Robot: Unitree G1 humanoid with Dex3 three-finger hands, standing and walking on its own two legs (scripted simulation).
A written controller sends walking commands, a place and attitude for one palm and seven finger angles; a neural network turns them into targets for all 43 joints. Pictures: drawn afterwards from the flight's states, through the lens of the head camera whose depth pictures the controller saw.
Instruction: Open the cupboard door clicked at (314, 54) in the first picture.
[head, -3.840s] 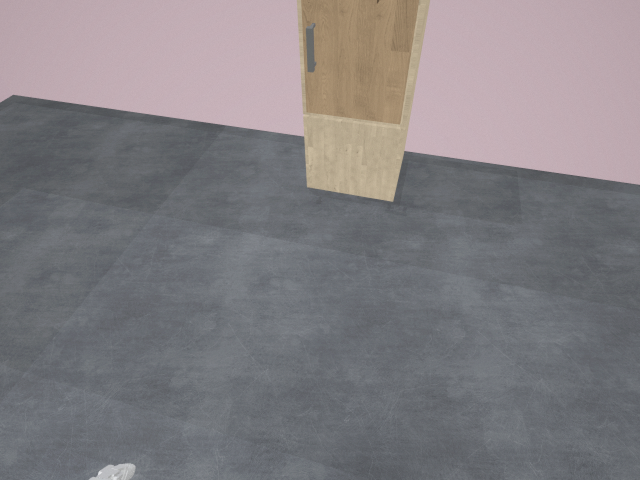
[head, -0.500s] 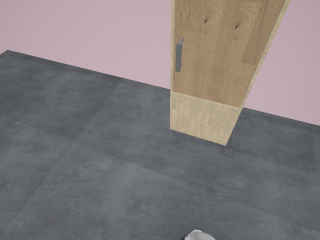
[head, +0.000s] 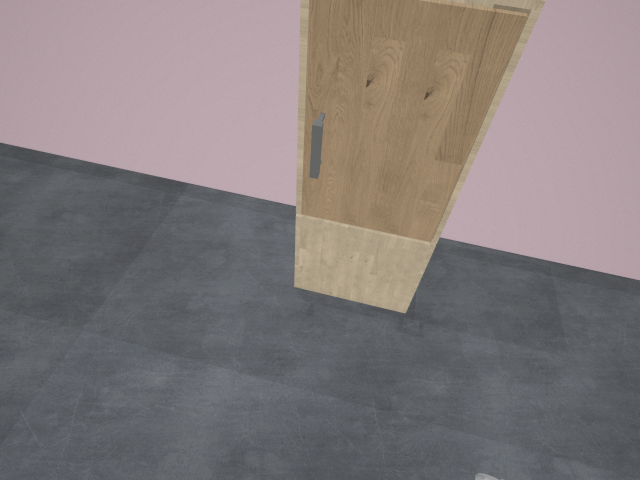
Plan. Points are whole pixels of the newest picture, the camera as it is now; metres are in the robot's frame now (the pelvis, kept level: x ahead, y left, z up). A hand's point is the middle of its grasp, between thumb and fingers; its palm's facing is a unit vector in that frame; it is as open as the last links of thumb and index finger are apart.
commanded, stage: turn to face it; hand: left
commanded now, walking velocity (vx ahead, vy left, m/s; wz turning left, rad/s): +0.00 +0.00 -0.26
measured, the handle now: (318, 146) +0.83 +0.08 -0.07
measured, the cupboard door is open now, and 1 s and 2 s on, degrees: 0 0 0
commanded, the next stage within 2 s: take the last steps up to it in 0.08 s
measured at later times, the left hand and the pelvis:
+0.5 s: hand out of the picture +0.13 +0.14 -0.16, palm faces -0.12 -0.97 -0.22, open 7.3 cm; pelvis +0.03 -0.02 +0.00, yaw -8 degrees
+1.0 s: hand (207, 468) +0.16 +0.17 -0.18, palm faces -0.08 -0.98 -0.16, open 7.4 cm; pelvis +0.18 +0.00 +0.00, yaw -9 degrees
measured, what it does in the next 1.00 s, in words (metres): walks ahead: right foot, then left foot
